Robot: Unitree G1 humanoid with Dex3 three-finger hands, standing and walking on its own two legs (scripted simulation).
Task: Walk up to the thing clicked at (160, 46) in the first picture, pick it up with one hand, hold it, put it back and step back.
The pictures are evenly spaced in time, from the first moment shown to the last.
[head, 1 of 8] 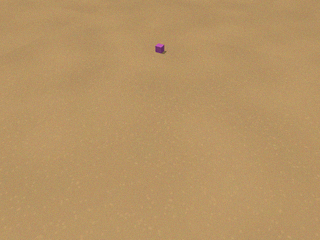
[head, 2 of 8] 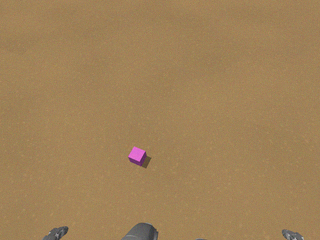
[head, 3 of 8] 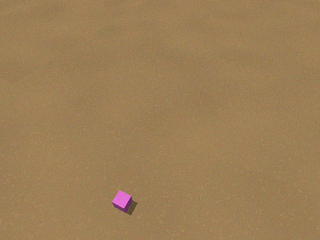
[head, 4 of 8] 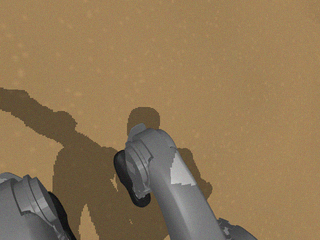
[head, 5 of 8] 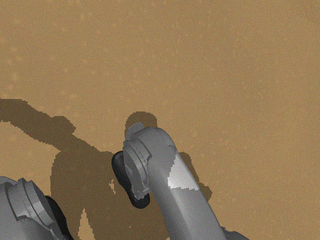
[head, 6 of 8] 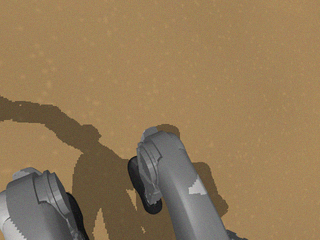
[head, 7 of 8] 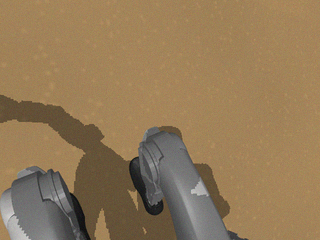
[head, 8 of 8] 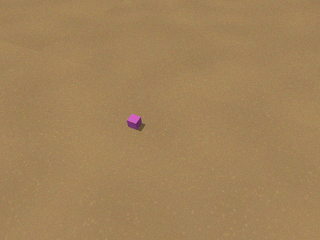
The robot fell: no
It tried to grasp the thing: no
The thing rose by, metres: 0.00
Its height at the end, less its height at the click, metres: +0.00
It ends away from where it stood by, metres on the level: 0.00
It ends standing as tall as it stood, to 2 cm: yes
